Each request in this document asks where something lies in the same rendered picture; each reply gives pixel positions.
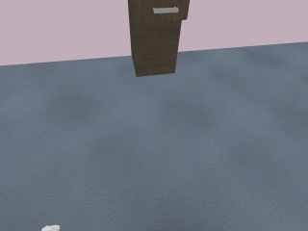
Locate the handle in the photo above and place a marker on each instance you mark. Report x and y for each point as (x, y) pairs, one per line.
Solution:
(165, 10)

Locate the drawer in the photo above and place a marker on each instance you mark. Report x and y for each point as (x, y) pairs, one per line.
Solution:
(145, 13)

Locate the cabinet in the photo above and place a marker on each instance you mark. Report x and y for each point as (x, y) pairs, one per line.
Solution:
(154, 44)

